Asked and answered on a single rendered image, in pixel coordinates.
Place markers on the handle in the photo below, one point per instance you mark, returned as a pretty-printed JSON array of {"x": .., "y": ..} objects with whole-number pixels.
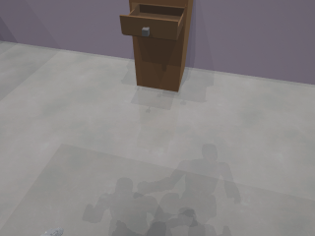
[{"x": 145, "y": 31}]

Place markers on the drawer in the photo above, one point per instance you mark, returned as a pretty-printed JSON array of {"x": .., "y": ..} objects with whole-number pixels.
[{"x": 164, "y": 22}]

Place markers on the cabinet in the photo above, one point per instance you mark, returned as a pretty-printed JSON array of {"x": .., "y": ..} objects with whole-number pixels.
[{"x": 160, "y": 63}]

